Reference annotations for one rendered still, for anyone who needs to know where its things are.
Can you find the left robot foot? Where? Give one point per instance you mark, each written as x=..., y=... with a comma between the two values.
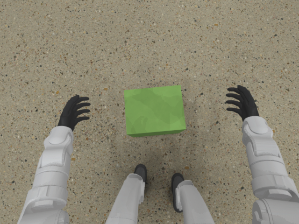
x=141, y=171

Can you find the right robot upper arm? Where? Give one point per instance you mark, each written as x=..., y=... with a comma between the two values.
x=269, y=211

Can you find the carton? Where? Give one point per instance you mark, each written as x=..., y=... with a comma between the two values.
x=154, y=111

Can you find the robot left hand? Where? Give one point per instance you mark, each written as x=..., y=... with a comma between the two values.
x=69, y=115

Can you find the robot right thigh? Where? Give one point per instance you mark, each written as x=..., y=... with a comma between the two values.
x=195, y=211

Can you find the right robot forearm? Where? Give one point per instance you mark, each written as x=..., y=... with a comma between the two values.
x=270, y=178

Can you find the robot right hand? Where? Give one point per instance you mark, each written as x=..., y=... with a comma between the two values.
x=247, y=105

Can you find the left robot upper arm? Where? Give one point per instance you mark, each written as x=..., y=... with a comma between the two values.
x=46, y=217

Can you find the left robot forearm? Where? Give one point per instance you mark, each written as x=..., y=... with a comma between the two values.
x=49, y=187

